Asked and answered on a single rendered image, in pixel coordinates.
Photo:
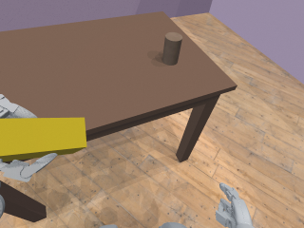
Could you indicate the table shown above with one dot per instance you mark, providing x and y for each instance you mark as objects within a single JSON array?
[{"x": 110, "y": 72}]

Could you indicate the right robot hand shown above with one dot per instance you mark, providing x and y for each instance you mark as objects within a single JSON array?
[{"x": 235, "y": 213}]

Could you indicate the sponge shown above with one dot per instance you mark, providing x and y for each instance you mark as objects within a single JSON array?
[{"x": 31, "y": 138}]

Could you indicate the left robot hand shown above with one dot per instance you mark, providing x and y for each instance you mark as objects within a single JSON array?
[{"x": 20, "y": 170}]

